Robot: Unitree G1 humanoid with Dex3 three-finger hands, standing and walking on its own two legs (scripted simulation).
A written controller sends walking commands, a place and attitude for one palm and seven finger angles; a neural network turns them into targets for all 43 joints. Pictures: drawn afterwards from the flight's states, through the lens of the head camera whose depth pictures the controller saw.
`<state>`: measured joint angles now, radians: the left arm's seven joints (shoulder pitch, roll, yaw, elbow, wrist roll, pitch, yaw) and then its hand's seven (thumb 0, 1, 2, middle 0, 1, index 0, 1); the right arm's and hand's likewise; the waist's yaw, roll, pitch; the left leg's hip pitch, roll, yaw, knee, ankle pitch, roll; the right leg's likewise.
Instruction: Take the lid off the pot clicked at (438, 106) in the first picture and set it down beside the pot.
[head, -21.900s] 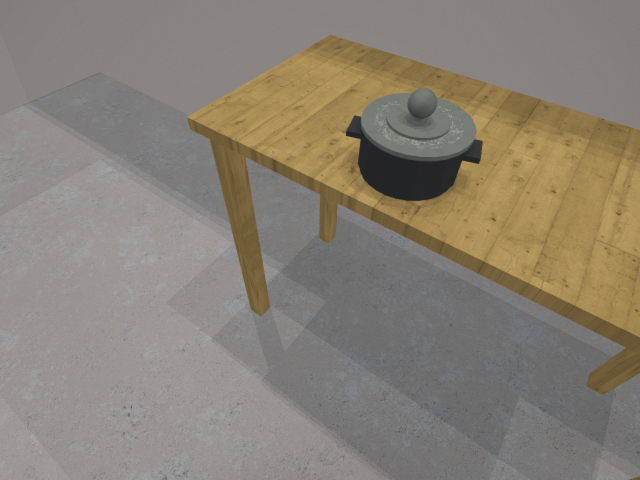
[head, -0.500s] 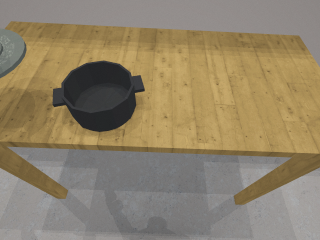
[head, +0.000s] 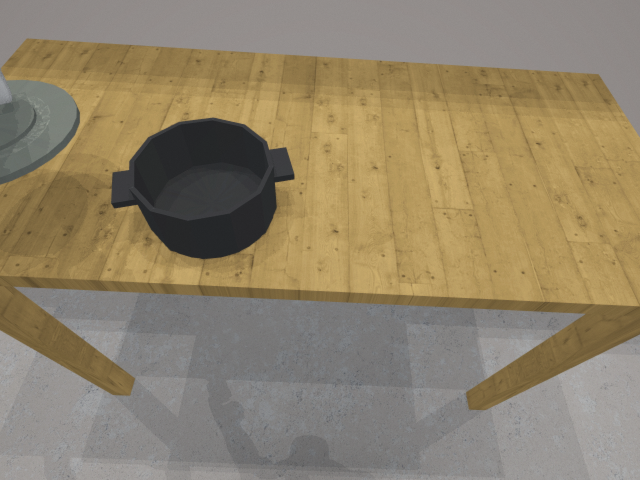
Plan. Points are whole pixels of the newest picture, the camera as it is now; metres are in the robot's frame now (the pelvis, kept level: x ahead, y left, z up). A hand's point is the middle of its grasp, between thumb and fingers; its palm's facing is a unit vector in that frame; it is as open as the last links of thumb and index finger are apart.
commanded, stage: lower the lid onto the table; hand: left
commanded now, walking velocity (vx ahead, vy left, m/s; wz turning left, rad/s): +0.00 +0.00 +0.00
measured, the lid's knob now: out of the picture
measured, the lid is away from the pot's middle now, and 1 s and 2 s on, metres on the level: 0.23 0.22 0.24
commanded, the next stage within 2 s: open the fingers wide in 1.60 s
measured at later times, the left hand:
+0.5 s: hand out of the picture +0.47 +0.34 +0.18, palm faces -0.40 -0.19 -0.90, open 7.0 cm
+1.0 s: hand out of the picture +0.47 +0.33 +0.15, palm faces -0.43 -0.20 -0.88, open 7.0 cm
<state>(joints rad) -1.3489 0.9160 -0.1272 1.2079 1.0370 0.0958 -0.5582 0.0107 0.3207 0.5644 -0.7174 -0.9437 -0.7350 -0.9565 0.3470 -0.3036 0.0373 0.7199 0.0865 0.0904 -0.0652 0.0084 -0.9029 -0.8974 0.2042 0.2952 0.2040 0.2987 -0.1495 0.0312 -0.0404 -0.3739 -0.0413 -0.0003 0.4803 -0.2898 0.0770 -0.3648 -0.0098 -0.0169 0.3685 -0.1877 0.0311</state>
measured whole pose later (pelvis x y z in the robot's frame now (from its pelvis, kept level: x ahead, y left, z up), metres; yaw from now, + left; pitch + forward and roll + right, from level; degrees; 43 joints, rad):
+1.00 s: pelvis +0.00 +0.00 -0.01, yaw -1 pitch +13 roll -3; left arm -1.28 0.92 -0.09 1.31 1.02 0.02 -0.50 0.01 0.33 0.56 -0.71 -0.94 -0.73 -0.96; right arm 0.37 -0.29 0.04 0.73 0.09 0.12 -0.08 0.01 -0.90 -0.90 0.21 0.30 0.21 0.30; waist -0.17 0.03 -0.06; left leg -0.48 -0.03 0.01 0.58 -0.33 0.08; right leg -0.47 0.01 -0.01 0.45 -0.21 0.03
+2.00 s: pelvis -0.02 +0.01 -0.02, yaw -1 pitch +15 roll -4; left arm -1.09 0.92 0.01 1.18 1.02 -0.11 -0.44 0.01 0.36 0.56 -0.68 -0.98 -0.70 -0.99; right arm 0.33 -0.26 0.04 0.68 0.09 0.20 -0.09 0.01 -0.90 -0.90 0.21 0.30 0.21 0.30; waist -0.16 0.03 -0.09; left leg -0.61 -0.01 0.00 0.72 -0.38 0.08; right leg -0.58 0.02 -0.02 0.56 -0.25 0.03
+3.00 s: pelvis -0.02 +0.00 -0.02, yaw -2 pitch +16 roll -4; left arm -1.12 0.95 -0.01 1.17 1.02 -0.09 -0.44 0.00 -0.04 0.73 -0.39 -0.79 -0.40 -0.79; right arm 0.32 -0.27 0.04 0.68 0.10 0.23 -0.10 0.01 -0.90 -0.90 0.21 0.30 0.21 0.30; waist -0.16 0.02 -0.08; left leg -0.61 -0.01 0.01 0.71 -0.38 0.08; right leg -0.59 0.02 -0.01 0.56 -0.25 0.03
